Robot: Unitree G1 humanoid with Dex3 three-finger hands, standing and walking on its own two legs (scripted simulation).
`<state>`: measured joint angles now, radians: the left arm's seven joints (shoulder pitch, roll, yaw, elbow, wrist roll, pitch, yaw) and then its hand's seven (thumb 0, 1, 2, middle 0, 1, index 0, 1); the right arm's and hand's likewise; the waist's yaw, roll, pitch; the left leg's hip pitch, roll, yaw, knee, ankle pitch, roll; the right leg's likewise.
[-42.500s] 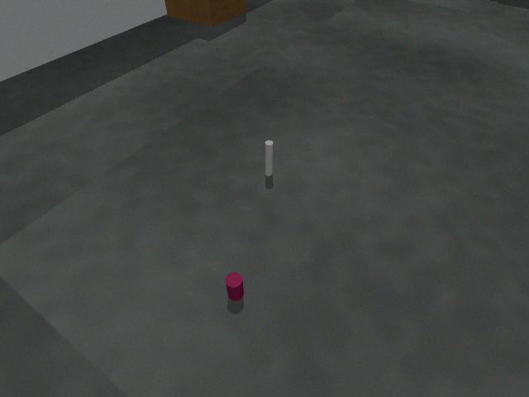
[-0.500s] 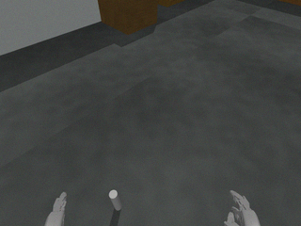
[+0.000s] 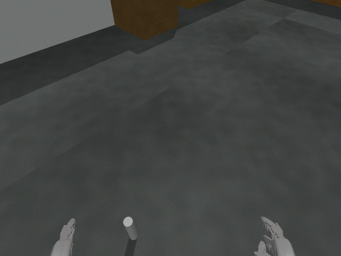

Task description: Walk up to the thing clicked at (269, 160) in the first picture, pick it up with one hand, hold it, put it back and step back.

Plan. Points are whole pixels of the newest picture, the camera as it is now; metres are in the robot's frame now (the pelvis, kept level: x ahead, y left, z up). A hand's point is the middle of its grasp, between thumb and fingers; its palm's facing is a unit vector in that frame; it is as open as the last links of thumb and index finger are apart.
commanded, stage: stand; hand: left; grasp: from the side
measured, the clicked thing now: (131, 229) +0.40 +0.19 -0.61
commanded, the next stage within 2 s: none
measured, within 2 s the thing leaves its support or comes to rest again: neither
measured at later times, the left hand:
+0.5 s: hand out of the picture +0.11 +0.24 -0.11, palm faces -0.02 -0.94 -0.35, open 8.1 cm
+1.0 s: hand out of the picture +0.02 +0.25 -0.10, palm faces -0.01 -0.94 -0.35, open 7.4 cm
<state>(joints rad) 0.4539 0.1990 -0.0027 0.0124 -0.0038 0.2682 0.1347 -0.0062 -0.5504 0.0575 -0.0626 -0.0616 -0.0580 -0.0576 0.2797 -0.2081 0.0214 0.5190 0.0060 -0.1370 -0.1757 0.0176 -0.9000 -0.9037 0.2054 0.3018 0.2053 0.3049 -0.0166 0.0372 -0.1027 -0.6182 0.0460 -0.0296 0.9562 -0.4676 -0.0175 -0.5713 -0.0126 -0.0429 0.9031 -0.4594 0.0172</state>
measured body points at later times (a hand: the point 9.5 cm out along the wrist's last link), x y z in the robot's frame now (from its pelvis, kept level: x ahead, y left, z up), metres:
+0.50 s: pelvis -0.01 +0.00 +0.02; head +0.00 +0.01 +0.47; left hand +0.11 +0.28 -0.08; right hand +0.11 -0.28 -0.09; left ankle +0.01 +0.13 -0.69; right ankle +0.00 -0.13 -0.69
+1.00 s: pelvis -0.03 +0.01 +0.05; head -0.04 +0.00 +0.50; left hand +0.02 +0.30 -0.08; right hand +0.04 -0.27 -0.09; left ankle +0.01 +0.13 -0.69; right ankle +0.00 -0.13 -0.69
